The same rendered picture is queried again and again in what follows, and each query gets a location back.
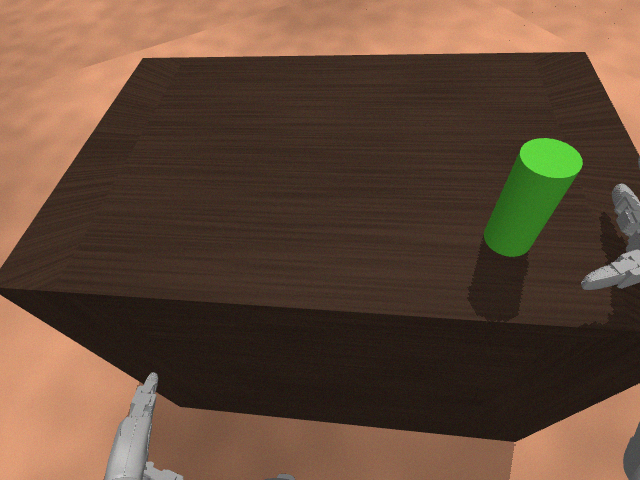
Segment right robot hand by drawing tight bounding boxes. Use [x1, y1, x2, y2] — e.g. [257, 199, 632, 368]
[581, 157, 640, 290]

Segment can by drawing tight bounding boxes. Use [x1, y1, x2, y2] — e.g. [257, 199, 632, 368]
[484, 138, 583, 257]

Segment left robot hand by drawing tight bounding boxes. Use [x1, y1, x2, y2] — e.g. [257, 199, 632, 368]
[104, 372, 184, 480]

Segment right robot arm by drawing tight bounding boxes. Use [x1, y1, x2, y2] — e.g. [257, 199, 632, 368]
[623, 422, 640, 480]

